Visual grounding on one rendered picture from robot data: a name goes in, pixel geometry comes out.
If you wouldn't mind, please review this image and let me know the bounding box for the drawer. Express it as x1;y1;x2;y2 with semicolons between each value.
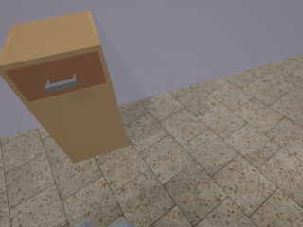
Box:
5;51;107;102

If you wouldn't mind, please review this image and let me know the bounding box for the cabinet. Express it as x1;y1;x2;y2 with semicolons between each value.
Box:
0;11;129;164

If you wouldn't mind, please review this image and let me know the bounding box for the handle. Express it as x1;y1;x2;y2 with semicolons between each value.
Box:
45;74;79;93

